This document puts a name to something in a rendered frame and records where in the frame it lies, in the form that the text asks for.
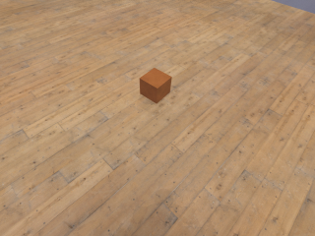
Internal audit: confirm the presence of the carton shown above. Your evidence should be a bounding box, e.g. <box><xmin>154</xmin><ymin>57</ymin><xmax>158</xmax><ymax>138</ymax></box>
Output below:
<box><xmin>139</xmin><ymin>68</ymin><xmax>172</xmax><ymax>103</ymax></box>

